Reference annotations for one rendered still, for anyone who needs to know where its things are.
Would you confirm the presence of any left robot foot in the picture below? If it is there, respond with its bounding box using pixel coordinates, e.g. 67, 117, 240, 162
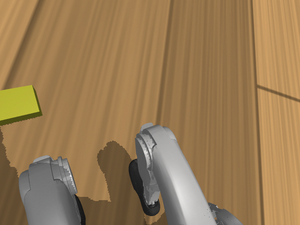
75, 195, 86, 225

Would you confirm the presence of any carton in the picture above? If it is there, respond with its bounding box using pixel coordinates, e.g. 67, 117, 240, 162
0, 85, 43, 126

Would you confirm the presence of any right robot foot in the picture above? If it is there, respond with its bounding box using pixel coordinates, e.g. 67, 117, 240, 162
128, 159, 160, 216

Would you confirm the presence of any right robot hand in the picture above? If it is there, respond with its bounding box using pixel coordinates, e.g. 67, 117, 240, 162
208, 202, 243, 225

